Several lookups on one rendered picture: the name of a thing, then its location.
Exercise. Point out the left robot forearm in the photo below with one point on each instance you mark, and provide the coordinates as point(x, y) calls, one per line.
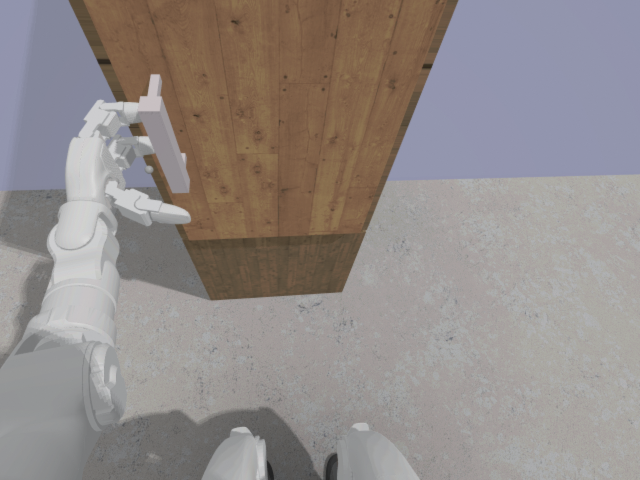
point(81, 299)

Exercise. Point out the left robot hand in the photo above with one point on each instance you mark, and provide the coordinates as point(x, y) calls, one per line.
point(91, 165)

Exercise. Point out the right robot thigh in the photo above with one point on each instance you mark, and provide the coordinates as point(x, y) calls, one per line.
point(368, 455)

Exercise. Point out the left robot thigh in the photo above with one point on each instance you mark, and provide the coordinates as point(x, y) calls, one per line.
point(241, 457)

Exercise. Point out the left robot upper arm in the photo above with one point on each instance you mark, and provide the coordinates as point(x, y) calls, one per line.
point(54, 404)

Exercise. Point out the handle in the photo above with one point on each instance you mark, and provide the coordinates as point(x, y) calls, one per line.
point(157, 124)

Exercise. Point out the cupboard door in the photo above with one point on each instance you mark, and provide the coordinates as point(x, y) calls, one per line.
point(287, 110)

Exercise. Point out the robot thigh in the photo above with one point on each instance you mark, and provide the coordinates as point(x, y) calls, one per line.
point(241, 457)
point(368, 455)

